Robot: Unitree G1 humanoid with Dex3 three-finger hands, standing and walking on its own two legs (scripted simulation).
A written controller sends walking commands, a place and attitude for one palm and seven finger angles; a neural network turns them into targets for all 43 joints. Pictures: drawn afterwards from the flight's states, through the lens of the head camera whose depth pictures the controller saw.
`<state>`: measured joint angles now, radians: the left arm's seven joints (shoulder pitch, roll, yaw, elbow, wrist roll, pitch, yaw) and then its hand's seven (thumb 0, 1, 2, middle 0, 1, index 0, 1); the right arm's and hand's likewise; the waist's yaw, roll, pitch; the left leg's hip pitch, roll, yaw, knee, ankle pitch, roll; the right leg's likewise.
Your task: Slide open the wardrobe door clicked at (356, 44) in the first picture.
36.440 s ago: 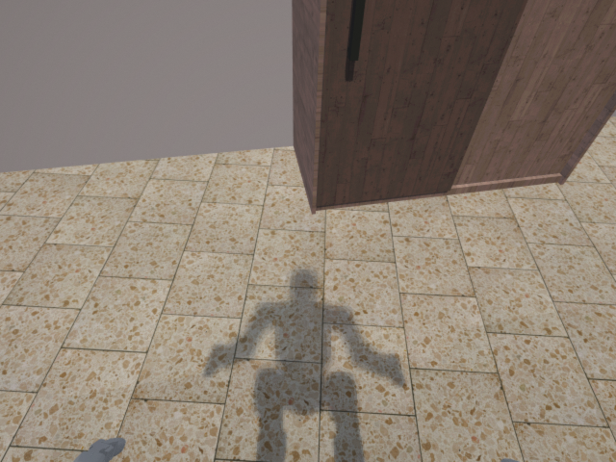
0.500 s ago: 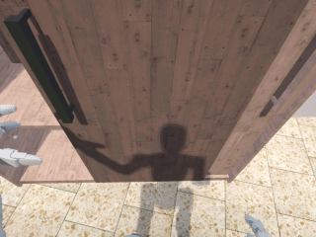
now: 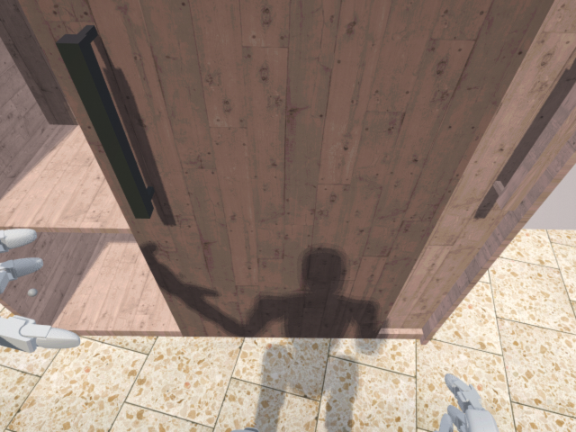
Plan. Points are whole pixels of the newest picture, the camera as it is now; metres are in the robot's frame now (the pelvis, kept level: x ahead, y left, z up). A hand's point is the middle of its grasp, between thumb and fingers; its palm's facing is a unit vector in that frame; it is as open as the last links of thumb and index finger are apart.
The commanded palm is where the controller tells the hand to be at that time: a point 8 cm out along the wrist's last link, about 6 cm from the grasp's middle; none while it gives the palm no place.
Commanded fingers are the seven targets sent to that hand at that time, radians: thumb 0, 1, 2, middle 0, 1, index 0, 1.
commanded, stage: slip the hand off the handle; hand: left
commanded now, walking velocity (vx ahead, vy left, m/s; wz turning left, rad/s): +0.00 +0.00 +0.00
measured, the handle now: (120, 136) +0.48 +0.33 +0.15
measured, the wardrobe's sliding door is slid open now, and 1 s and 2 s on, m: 0.46 0.46 0.46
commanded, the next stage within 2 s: draw the hand back to the body in 0.10 s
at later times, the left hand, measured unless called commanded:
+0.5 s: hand (42, 288) +0.23 +0.31 +0.12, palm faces +0.12 -0.99 -0.06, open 14.6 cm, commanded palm +0.18 +0.36 +0.13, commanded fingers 0.00 -0.55 0.20 -0.25 -1.15 -0.25 -1.15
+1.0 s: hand (34, 286) +0.21 +0.30 +0.15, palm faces +0.47 -0.81 -0.35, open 12.9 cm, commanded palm +0.16 +0.33 +0.17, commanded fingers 0.00 0.17 0.55 -0.22 -0.73 -0.22 -0.73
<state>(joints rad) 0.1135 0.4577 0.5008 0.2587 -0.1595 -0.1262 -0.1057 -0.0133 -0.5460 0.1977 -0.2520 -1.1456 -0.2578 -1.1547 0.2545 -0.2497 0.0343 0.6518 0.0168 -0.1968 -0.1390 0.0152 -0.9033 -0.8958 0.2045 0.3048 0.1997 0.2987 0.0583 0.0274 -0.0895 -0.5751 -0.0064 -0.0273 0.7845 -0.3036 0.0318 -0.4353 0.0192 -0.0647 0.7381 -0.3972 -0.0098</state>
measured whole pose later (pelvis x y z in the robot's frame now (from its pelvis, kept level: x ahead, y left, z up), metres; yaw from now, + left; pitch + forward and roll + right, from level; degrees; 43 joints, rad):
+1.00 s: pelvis +0.01 +0.01 +0.02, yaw -1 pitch -1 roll -2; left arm 0.41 0.37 0.36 -0.26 -0.11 -0.05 0.10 -0.01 -0.16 0.38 -0.24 -0.92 -0.24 -0.93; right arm 0.23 -0.22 0.06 0.65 0.00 -0.25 -0.11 0.02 -0.90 -0.90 0.20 0.30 0.20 0.30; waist 0.08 0.04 -0.04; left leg -0.34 -0.02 0.00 0.60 -0.25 0.05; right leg -0.21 0.00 -0.03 0.55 -0.33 0.01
